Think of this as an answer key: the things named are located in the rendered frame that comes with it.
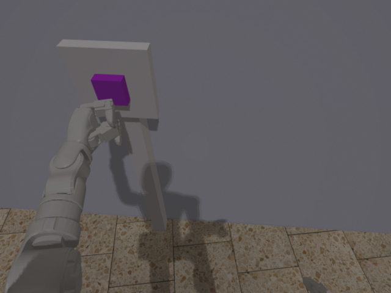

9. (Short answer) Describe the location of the left robot forearm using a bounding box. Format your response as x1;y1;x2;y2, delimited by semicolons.
4;141;93;293

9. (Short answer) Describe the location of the panel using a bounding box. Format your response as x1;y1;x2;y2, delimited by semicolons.
56;39;167;231

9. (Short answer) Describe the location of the robot right hand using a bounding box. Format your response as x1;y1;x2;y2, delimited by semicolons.
302;277;329;293

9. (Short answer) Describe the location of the button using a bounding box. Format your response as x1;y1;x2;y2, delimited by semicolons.
91;74;130;106

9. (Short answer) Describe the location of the robot left hand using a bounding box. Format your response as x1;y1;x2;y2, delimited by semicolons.
66;99;122;154

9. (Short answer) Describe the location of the robot left upper arm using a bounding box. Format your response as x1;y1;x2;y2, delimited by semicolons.
7;247;82;293

